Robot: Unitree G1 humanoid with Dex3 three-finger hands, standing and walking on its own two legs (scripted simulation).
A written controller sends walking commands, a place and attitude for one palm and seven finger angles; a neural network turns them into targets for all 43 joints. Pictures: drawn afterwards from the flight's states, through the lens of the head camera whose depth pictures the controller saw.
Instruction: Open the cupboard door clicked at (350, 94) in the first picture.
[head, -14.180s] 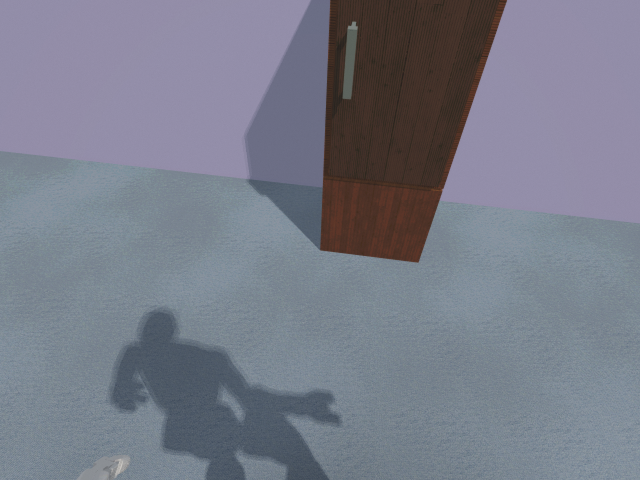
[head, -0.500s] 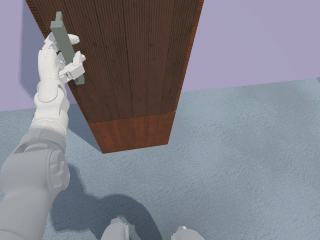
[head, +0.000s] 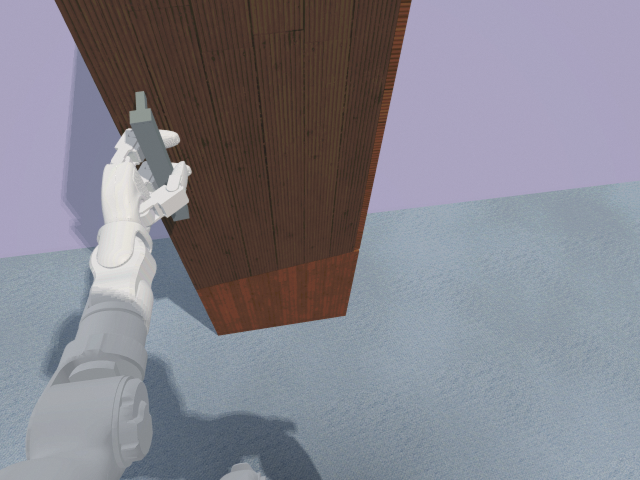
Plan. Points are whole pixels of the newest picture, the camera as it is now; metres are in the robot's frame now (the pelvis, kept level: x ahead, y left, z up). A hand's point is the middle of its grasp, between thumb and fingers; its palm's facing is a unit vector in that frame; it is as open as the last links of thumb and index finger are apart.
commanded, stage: pull the door open along its arc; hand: left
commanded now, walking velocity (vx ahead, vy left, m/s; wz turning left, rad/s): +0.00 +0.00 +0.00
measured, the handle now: (162, 160) +0.52 +0.19 +0.10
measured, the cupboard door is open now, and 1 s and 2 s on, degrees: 7 42 43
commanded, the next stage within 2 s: open thumb and fingers to let go in 0.74 s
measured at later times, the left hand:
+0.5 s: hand (256, 265) +0.34 +0.06 +0.10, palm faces +0.44 -0.90 -0.01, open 6.5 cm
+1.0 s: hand (282, 283) +0.32 +0.03 +0.10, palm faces +0.44 -0.90 -0.04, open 6.8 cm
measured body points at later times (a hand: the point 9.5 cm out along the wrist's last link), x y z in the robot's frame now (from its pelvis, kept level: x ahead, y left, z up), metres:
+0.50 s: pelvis -0.01 -0.02 +0.00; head +0.01 -0.03 +0.45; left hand +0.31 +0.10 +0.11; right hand +0.18 -0.22 -0.09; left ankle +0.03 +0.13 -0.69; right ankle -0.05 -0.13 -0.69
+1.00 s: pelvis +0.00 -0.05 +0.01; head +0.01 -0.08 +0.46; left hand +0.29 +0.08 +0.11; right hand +0.21 -0.25 -0.09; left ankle +0.03 +0.12 -0.69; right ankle -0.05 -0.13 -0.69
